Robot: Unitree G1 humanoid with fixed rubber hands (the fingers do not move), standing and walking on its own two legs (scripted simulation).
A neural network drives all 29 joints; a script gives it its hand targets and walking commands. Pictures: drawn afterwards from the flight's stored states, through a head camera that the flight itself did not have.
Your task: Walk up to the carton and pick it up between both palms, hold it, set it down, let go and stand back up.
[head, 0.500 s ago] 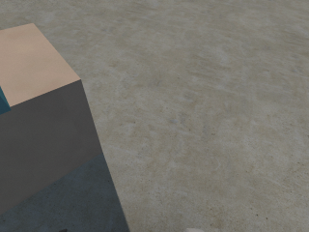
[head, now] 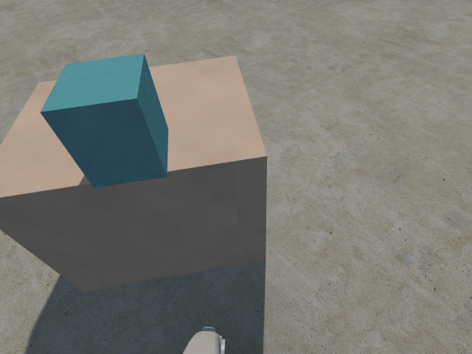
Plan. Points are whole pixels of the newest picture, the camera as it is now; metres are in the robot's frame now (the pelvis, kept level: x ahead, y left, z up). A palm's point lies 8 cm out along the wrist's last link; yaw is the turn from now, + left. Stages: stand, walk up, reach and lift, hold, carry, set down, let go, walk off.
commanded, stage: walk up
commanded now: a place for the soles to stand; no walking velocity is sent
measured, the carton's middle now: (118, 122) +0.65 +0.38 +0.02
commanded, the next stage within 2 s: none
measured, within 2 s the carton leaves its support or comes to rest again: neither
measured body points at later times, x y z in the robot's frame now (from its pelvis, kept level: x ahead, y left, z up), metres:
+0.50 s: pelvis +0.19 +0.08 -0.01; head +0.20 +0.09 +0.44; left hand +0.23 +0.35 -0.12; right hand +0.28 -0.18 -0.14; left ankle +0.18 +0.17 -0.74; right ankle +0.31 -0.02 -0.72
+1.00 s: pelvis +0.27 +0.17 -0.02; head +0.30 +0.18 +0.43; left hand +0.14 +0.43 -0.14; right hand +0.51 +0.04 -0.15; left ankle +0.26 +0.32 -0.75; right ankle +0.32 +0.00 -0.74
